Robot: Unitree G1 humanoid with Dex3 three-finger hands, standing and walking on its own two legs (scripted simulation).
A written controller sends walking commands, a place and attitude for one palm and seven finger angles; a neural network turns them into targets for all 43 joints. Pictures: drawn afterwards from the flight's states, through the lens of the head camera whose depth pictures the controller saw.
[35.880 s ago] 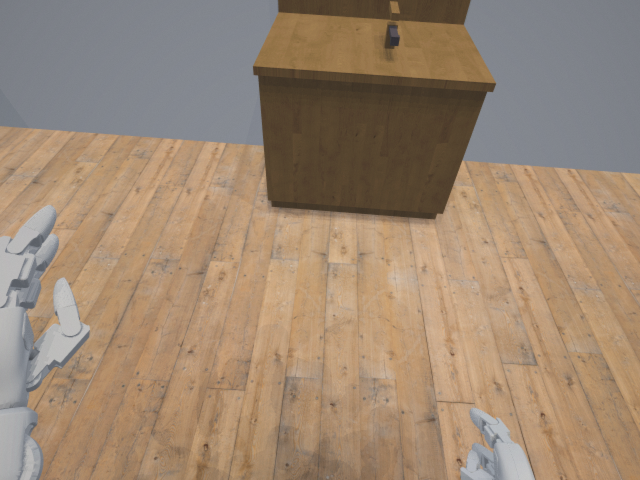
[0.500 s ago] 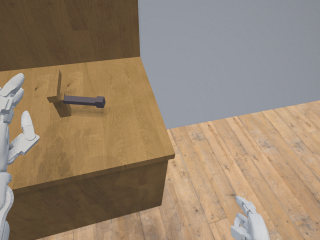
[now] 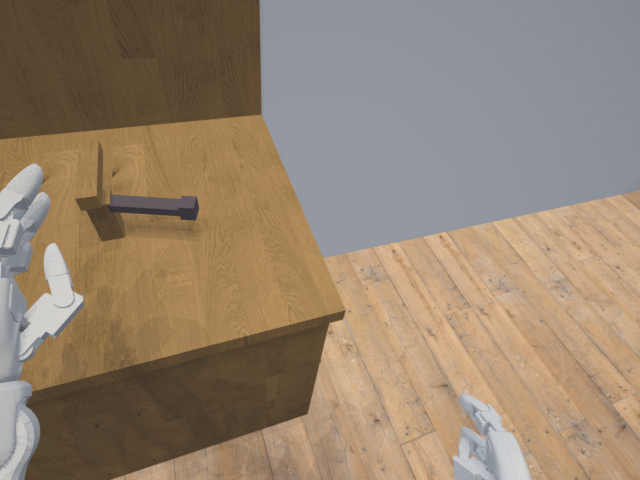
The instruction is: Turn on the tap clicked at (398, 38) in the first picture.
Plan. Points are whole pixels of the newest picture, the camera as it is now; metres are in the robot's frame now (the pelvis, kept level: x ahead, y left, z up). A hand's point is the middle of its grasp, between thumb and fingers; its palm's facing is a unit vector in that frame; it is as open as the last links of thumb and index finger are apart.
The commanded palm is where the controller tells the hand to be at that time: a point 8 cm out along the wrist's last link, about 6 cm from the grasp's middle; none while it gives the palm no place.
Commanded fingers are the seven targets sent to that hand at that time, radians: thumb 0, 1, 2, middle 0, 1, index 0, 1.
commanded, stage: come to a stop and stand still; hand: left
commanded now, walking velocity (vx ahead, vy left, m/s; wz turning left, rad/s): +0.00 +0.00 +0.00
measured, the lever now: (188, 208) +0.50 +0.26 +0.01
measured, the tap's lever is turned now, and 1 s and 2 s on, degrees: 71 71 71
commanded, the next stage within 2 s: look again from close up in 0.74 s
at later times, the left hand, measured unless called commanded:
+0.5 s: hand (88, 335) +0.20 +0.23 +0.15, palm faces +0.31 -0.87 -0.39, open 7.4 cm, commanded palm +0.14 +0.28 +0.17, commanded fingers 0.00 0.90 0.90 -0.20 -0.30 -0.20 -0.30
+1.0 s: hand (94, 310) +0.22 +0.24 +0.16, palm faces +0.38 -0.85 -0.36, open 7.4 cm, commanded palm +0.16 +0.27 +0.17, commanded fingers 0.00 0.90 0.90 -0.20 -0.30 -0.20 -0.30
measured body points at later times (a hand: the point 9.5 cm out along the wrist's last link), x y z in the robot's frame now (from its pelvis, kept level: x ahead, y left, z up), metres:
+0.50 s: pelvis -0.02 +0.00 +0.00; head -0.01 +0.01 +0.45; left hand +0.17 +0.28 +0.18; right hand +0.14 -0.22 -0.07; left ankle +0.01 +0.08 -0.74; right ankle +0.00 -0.15 -0.74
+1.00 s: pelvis +0.00 -0.01 +0.00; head +0.01 +0.01 +0.45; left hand +0.19 +0.28 +0.18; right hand +0.18 -0.23 -0.06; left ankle +0.01 +0.08 -0.74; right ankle +0.00 -0.15 -0.74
